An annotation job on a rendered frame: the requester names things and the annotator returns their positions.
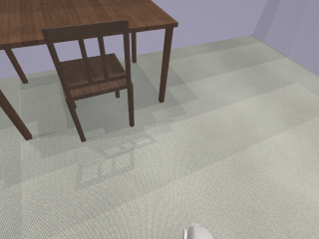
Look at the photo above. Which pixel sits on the chair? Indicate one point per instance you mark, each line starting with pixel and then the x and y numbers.
pixel 92 76

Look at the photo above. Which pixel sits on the robot right thigh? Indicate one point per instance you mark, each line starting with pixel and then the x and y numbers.
pixel 196 232

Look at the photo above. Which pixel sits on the table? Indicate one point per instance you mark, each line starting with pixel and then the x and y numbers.
pixel 21 22

